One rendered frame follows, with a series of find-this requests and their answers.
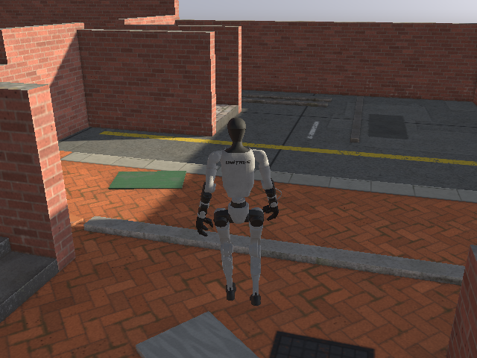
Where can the right robot upper arm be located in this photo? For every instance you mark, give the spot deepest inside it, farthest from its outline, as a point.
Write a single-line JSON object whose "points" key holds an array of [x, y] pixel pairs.
{"points": [[264, 168]]}

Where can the left robot upper arm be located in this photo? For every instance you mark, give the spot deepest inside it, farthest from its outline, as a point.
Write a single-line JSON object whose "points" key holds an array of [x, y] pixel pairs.
{"points": [[211, 170]]}

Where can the right robot thigh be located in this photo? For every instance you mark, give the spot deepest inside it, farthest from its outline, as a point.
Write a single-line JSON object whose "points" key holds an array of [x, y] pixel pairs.
{"points": [[256, 219]]}

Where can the left robot hand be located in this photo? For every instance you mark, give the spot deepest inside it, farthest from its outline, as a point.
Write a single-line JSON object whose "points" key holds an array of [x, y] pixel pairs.
{"points": [[200, 226]]}

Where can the robot left foot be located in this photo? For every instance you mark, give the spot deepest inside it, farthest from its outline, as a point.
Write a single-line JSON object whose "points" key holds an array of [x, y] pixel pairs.
{"points": [[231, 293]]}

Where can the right robot hand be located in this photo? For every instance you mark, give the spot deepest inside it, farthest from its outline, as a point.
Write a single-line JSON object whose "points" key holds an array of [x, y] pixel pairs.
{"points": [[268, 209]]}

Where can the robot right forearm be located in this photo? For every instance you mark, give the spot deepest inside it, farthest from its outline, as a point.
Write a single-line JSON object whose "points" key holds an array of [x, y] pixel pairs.
{"points": [[271, 195]]}

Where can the robot left forearm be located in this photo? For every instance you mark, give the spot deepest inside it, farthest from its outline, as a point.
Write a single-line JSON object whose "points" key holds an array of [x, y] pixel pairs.
{"points": [[204, 203]]}

